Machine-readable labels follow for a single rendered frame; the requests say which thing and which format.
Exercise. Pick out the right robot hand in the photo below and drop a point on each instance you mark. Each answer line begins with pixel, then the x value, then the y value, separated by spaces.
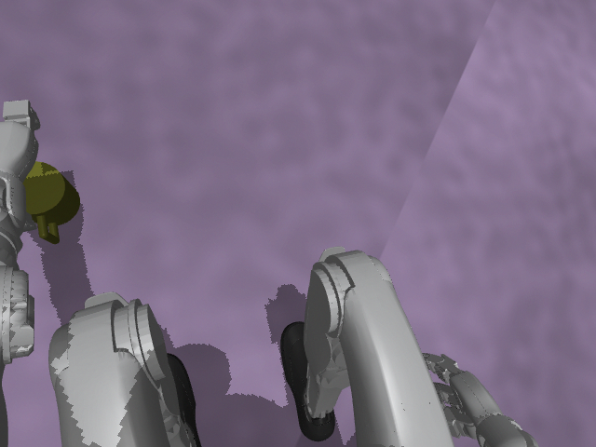
pixel 470 401

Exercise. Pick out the left robot foot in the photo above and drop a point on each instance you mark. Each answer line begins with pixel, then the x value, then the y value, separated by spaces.
pixel 187 403

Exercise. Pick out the right robot arm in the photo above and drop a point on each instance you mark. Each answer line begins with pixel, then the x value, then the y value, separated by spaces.
pixel 503 431

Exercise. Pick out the left robot hand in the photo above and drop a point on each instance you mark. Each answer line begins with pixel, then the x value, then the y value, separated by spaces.
pixel 18 145

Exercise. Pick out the mug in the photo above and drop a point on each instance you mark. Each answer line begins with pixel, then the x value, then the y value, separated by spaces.
pixel 50 199

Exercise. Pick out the right robot foot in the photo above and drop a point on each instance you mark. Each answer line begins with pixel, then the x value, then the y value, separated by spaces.
pixel 295 368

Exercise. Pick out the left robot arm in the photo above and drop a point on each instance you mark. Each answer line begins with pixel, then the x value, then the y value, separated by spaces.
pixel 16 305

